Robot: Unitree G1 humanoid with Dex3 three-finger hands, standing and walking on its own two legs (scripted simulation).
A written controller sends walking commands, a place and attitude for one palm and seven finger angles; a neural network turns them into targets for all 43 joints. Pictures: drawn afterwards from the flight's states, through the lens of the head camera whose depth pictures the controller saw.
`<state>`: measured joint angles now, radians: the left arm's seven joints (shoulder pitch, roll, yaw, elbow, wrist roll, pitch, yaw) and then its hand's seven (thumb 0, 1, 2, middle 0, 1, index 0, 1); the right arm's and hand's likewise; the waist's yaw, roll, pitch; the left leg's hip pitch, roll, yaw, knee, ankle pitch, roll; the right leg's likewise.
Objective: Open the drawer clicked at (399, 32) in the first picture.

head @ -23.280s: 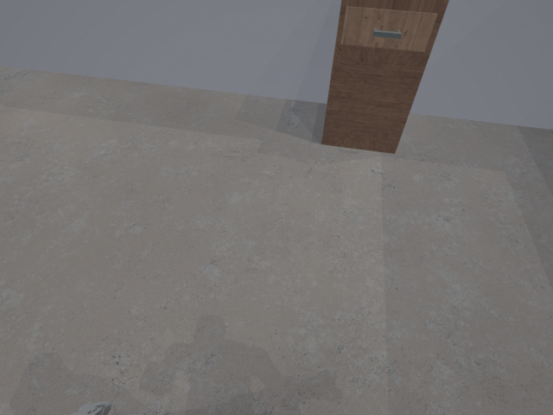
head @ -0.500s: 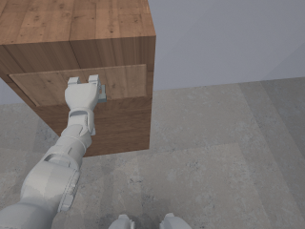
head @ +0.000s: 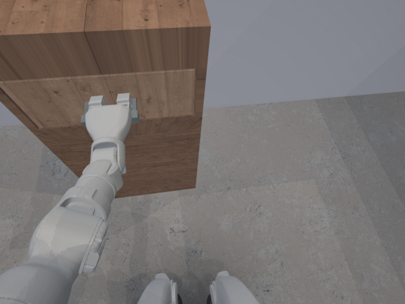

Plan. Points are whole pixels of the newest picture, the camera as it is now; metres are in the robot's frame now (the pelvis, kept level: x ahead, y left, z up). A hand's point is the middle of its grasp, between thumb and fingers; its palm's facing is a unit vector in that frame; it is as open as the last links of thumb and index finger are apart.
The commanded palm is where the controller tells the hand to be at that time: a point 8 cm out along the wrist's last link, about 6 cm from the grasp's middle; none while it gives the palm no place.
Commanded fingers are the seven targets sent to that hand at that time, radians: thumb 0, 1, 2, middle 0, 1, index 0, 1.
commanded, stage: lower the fingers behind the handle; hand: left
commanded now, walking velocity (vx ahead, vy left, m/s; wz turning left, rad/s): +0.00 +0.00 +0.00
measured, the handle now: (111, 111) +0.54 +0.17 -0.01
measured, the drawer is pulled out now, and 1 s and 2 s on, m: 0.00 0.00 0.05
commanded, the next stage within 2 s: close the thumb around the handle in 0.46 s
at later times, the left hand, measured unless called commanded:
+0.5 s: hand (117, 135) +0.49 +0.16 -0.04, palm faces -0.05 -0.02 -1.00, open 13.8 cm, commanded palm +0.47 +0.14 +0.02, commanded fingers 0.00 -0.50 0.30 -0.30 -1.20 -0.30 -1.20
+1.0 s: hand (117, 134) +0.49 +0.16 -0.04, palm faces -0.06 -0.01 -1.00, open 8.8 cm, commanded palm +0.47 +0.14 +0.02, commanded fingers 0.00 0.79 0.85 -0.39 -1.34 -0.39 -1.34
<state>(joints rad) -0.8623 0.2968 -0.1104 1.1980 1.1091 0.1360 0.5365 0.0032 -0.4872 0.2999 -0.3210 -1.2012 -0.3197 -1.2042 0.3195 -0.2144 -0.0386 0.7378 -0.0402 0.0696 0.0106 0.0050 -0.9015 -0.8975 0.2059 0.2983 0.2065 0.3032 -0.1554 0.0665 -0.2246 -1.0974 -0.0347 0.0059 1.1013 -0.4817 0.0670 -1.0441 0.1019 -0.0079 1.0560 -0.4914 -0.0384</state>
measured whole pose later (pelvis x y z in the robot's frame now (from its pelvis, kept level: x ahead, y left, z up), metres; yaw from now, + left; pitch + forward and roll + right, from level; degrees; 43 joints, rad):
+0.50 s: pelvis +0.00 +0.00 -0.01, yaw +0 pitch +28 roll -3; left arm -0.87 0.32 -0.11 1.19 1.10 0.13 0.52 0.00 -0.49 0.30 -0.32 -1.20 -0.32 -1.20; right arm 0.33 -0.22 -0.03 0.73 -0.04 0.06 0.01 0.00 -0.90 -0.90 0.21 0.30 0.21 0.30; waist -0.17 0.07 -0.22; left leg -1.13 -0.03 0.00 1.13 -0.49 0.07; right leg -1.08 0.10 -0.01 1.08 -0.49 -0.04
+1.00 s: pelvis +0.00 +0.00 +0.00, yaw +0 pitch +28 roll -3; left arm -0.87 0.31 -0.12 1.18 1.10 0.14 0.52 0.00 0.26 0.62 -0.37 -1.28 -0.35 -1.26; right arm 0.32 -0.22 -0.04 0.73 -0.04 0.07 0.01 0.00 -0.90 -0.90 0.21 0.30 0.21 0.30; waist -0.16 0.07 -0.22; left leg -1.12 -0.03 0.00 1.12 -0.49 0.06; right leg -1.06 0.10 -0.02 1.07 -0.50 -0.05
